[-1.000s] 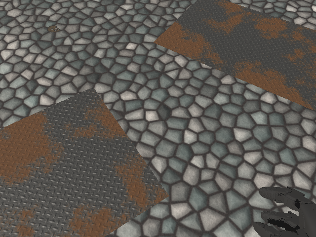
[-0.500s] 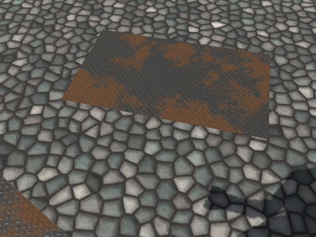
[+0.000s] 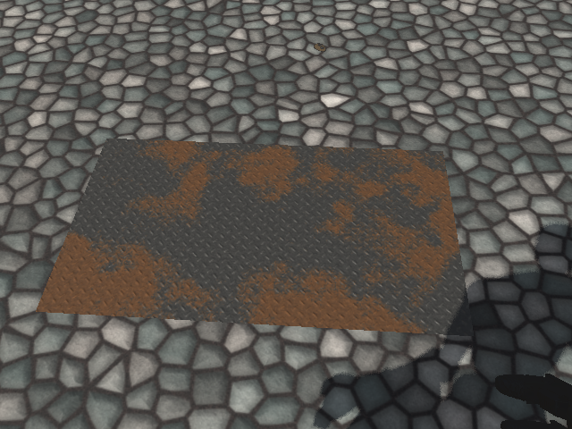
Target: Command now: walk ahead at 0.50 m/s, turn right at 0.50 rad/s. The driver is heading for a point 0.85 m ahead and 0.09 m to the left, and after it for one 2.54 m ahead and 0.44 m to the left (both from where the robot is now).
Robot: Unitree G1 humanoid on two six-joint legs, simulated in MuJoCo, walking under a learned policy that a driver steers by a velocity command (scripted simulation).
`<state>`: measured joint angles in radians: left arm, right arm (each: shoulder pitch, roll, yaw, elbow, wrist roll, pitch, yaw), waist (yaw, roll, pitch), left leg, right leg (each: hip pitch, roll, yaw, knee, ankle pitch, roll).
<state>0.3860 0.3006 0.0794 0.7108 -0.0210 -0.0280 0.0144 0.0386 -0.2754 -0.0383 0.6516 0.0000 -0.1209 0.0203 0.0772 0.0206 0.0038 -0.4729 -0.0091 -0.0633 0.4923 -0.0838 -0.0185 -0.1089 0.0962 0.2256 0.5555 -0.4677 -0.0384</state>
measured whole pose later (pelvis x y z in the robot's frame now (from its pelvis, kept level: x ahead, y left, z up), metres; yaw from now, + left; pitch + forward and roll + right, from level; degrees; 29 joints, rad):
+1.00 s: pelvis +0.52 -0.02 +0.00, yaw +6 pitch +2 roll -2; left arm 0.34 0.28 0.07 0.83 -0.01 -0.06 0.01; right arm 0.08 -0.26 -0.03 0.69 0.02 -0.04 0.06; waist 0.07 0.03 0.03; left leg -0.60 0.05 0.02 0.63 -0.07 0.06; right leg 0.11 0.01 -0.22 0.26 -0.39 0.02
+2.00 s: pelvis +0.83 +0.06 +0.01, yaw +27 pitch -1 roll +0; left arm 0.21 0.27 0.03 0.79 0.00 0.01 -0.01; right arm 0.22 -0.24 -0.03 0.71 -0.02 0.02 -0.03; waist 0.03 -0.03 0.02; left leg -0.23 0.00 0.00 0.57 -0.33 0.00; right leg -0.35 0.00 0.04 0.56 -0.20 0.00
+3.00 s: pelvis +0.85 +0.06 +0.01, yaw -2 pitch +2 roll +0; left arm 0.23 0.25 0.04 0.68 -0.01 0.01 -0.01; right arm 0.25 -0.29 -0.06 0.73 0.01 -0.01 0.00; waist -0.02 0.03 -0.01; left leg -0.35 0.06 0.04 0.79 -0.47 0.00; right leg -0.22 0.02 0.00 0.52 -0.32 -0.04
